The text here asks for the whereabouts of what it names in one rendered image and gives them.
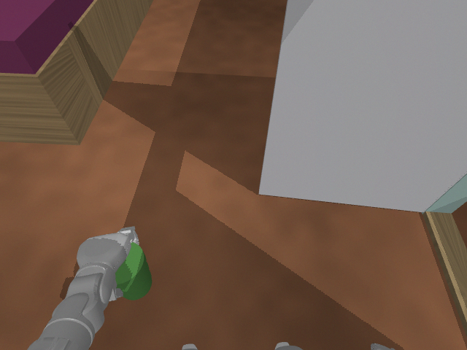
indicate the left robot arm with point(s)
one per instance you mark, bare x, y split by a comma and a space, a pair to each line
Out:
77, 319

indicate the cup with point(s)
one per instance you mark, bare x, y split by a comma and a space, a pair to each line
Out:
133, 277

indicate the bed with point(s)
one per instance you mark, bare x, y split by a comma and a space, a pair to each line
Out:
57, 61

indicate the left robot hand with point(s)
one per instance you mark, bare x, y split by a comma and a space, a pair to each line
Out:
110, 249

